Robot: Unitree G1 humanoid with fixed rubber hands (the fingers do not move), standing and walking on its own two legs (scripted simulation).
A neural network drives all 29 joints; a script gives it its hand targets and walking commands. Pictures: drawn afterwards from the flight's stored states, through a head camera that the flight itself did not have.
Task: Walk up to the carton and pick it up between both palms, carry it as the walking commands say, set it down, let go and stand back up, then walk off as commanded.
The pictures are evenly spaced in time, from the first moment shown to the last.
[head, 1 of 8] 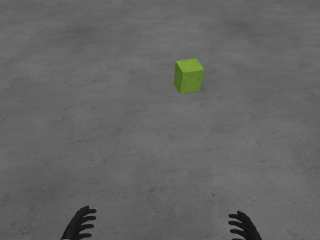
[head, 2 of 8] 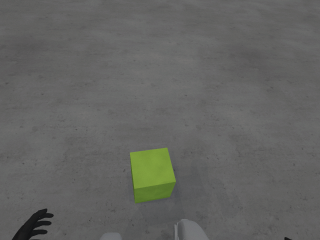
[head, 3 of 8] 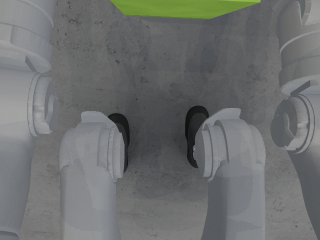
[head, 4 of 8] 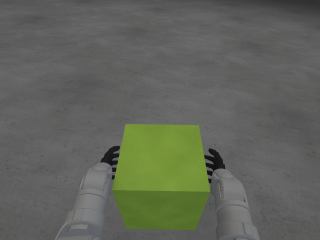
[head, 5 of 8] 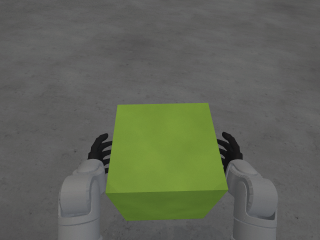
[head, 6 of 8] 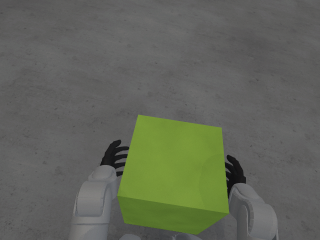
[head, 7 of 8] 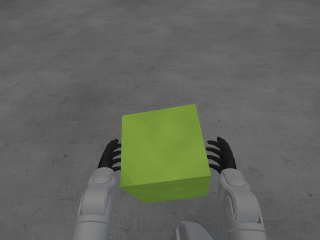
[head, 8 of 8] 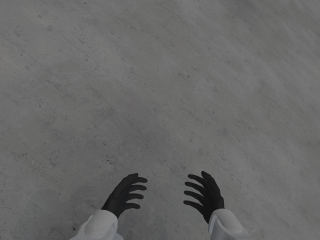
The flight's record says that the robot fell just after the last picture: yes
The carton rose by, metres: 0.69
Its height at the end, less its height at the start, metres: -0.03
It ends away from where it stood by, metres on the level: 12.48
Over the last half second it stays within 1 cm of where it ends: yes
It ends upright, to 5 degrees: no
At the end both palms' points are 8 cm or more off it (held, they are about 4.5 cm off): yes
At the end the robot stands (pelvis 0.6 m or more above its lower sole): yes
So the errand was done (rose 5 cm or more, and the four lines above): no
